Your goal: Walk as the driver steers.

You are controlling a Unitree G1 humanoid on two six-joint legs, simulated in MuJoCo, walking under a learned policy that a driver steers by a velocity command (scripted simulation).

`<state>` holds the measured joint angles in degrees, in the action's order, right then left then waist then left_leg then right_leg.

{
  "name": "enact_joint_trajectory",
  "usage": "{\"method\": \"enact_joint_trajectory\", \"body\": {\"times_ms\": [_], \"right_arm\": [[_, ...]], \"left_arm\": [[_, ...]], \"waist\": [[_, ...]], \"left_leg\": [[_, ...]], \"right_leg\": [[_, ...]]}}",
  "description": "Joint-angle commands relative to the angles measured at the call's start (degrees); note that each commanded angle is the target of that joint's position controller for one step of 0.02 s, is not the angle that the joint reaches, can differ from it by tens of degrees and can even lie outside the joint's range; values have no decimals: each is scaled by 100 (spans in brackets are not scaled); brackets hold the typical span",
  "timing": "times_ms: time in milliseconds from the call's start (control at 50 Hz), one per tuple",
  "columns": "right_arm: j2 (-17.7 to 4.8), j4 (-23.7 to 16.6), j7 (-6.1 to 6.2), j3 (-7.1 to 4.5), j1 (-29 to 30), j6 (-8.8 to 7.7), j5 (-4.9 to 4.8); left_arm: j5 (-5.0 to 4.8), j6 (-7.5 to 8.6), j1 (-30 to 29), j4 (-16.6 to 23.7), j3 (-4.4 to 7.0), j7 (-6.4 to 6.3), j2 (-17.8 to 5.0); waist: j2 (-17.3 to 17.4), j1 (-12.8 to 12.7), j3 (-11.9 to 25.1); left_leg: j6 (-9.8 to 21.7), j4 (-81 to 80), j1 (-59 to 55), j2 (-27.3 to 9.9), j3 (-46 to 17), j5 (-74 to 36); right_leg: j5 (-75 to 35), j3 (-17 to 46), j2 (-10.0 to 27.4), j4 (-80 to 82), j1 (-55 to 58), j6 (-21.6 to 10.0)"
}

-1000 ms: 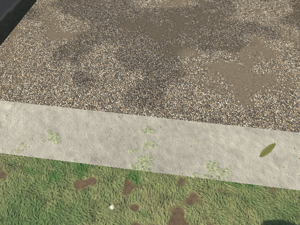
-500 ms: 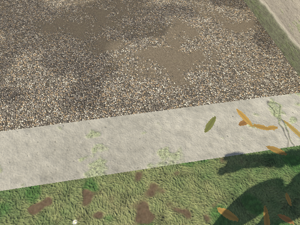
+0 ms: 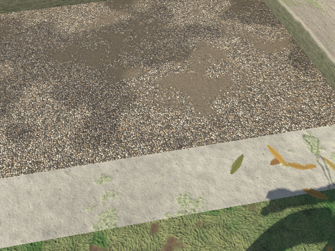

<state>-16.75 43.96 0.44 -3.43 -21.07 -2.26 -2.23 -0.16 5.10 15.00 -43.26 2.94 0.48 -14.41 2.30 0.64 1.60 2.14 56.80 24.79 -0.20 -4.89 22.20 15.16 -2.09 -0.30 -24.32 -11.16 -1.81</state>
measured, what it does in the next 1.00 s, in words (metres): walks ahead: left foot, then right foot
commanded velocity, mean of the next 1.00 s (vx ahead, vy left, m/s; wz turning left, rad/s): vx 0.48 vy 0.00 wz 0.22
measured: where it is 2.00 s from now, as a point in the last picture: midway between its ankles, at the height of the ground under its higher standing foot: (143, 198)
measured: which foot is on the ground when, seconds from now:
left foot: up 0.00-0.36, down 0.38-0.90, up 0.92-1.00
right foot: down 0.00-0.36, up 0.38-0.86, down 0.88-1.00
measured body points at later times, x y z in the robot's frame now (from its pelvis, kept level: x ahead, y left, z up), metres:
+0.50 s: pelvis +0.25 +0.07 -0.02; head +0.29 +0.09 +0.43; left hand +0.25 +0.37 -0.13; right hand +0.48 -0.14 -0.11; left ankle +0.29 +0.15 -0.74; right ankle +0.16 -0.10 -0.64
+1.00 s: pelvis +0.52 +0.11 -0.02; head +0.54 +0.11 +0.43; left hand +0.57 +0.38 -0.13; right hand +0.66 -0.14 -0.14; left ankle +0.39 +0.20 -0.64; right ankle +0.61 +0.05 -0.74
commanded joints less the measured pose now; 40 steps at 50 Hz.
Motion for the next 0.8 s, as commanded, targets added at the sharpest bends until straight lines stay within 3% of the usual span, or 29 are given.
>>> {"method": "enact_joint_trajectory", "body": {"times_ms": [20, 100, 180, 260, 320, 340, 360, 380, 400, 420, 440, 460, 480, 520, 560, 620, 660, 720, 780, 800], "right_arm": [[-473, -536, -44, -153, 569, -108, 47], [-250, -626, -104, -103, 773, -62, 56], [-83, -963, -230, 2, 1517, -80, 104], [-29, -1303, -426, 58, 2128, -99, 67], [-326, -1405, -486, -74, 1908, -64, 81], [-539, -1310, -469, -184, 1373, -32, 74], [-835, -1111, -405, -350, 487, -4, 58], [-1199, -912, -265, -514, -390, 83, 57], [-1779, -925, -216, -563, -189, 42, 31], [-1303, -1036, -235, -437, -459, -20, 76], [-1034, -921, -241, -352, -239, -48, 129], [-917, -945, -230, -306, 150, -80, 83], [-804, -1013, -220, -270, 549, -97, 114], [-628, -1146, -192, -196, 896, -130, 232], [-580, -1036, -144, -172, 860, -145, 200], [-585, -752, -13, -131, 543, -141, 215], [-536, -635, 33, -89, 439, -140, 211], [-616, -421, 27, -80, 80, -145, 227], [-685, -237, 3, -86, -73, -99, 242], [-728, -182, 3, -102, -161, -51, 207]], "left_arm": [[37, 94, 200, 120, 175, -32, -650], [107, 144, 323, -37, 194, -54, -676], [61, 106, 367, -148, 208, -108, -848], [-45, -10, 709, -364, 248, -128, -1039], [-71, -142, 663, -348, 320, -181, -1327], [-61, -197, 636, -323, 344, -211, -1413], [-83, -224, 553, -280, 339, -234, -1427], [-28, -174, 590, -163, 280, -251, -1324], [145, -36, 1209, 153, -10, -120, -356], [-59, 189, 604, 240, 63, -35, -864], [-262, 289, 29, 477, 127, 0, -1091], [-223, 352, -93, 525, 90, -41, -1013], [-88, 360, -98, 478, 104, -88, -968], [-23, 200, 176, 414, 159, -107, -997], [51, 101, 277, 376, 145, -111, -888], [117, 39, -199, 467, 1, -88, -543], [109, 55, -474, 474, -25, -62, -518], [15, 61, -980, 596, -55, -17, -477], [-20, 32, -1185, 743, -35, 108, -534], [-22, -6, -1199, 781, -37, 123, -502]], "waist": [[-1027, -268, -678], [-745, -265, -629], [-649, -437, -842], [-507, -547, -1009], [-791, -188, -484], [-892, 137, -104], [-795, 642, 392], [-333, 1045, 897], [1206, 184, 1475], [682, 661, 2261], [399, 686, 1348], [-165, 379, 621], [-373, 114, 289], [-152, -228, 134], [-134, -289, 83], [52, -89, -83], [200, 73, -132], [140, 331, -208], [123, 356, -458], [212, 373, -486]], "left_leg": [[-19, 671, 2363, -485, -360, -858], [-236, 328, 2250, -439, -215, -1776], [-218, -1120, 1742, -425, 319, -2596], [72, -1918, 1672, -362, 654, -2363], [424, -2026, 819, 131, 1117, -1550], [568, -2015, 117, 357, 1215, -1300], [784, -2308, -1248, 543, 1172, -1530], [1041, -2433, -3074, 68, 226, -1476], [2118, -2943, -4898, -1550, -3126, -525], [2301, -3805, -5093, -1848, -4374, 178], [1967, -3981, -4455, -1693, -3515, -198], [1751, -4006, -3413, -1415, -2780, -816], [1602, -4038, -2595, -1163, -2287, -1381], [1592, -4243, -1710, -890, -1843, -2049], [1643, -4304, -1215, -836, -1363, -2711], [1407, -4231, -931, -602, -594, -3561], [1105, -4081, -842, -392, -205, -3597], [1045, -3966, -1160, -678, -287, -3249], [1054, -3602, -1895, -1022, -391, -3488], [1081, -3459, -2123, -1144, -406, -3860]], "right_leg": [[338, 1538, 1558, 1651, 1195, -620], [-1321, 447, 1366, 1724, 945, -670], [-1752, -276, 1312, 1848, 713, -610], [-2460, -588, 1573, 1605, 1356, -559], [-5446, -847, 1638, 536, 1841, -419], [-6242, -903, 1609, -277, 1847, -371], [-6192, -993, 1476, -1446, 1323, -240], [-4483, -932, 1237, -3085, -91, -34], [1559, -449, -24, -5267, -2577, 295], [1822, 877, -140, -5908, -3074, 220], [1316, 859, 116, -5818, -3516, 144], [834, 810, 383, -5275, -3370, 74], [580, 784, 547, -4785, -3041, 98], [291, 823, 705, -4400, -2473, 195], [76, 633, 745, -3996, -2320, 381], [-1158, 401, 735, -2934, -2333, 525], [-2179, 277, 623, -2119, -2082, 433], [-2743, 202, 440, -1453, -1951, 239], [-1941, 231, 331, -1139, -2407, -34], [-1557, 201, 272, -1181, -2529, -122]]}}
Velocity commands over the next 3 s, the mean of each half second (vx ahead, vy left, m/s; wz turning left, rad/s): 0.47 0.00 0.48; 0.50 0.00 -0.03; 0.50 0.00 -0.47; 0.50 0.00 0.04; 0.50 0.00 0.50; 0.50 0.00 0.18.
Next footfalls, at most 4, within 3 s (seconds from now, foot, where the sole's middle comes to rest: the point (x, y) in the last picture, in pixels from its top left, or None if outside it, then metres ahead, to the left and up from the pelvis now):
0.38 left None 0.33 0.16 -0.78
0.88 right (166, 221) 0.65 0.07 -0.78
1.36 left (121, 192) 0.80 0.27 -0.78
1.76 right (166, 188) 0.81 0.07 -0.78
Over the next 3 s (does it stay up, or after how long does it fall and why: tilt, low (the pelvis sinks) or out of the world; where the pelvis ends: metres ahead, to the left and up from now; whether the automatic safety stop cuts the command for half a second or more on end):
stays up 0.76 0.14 -0.02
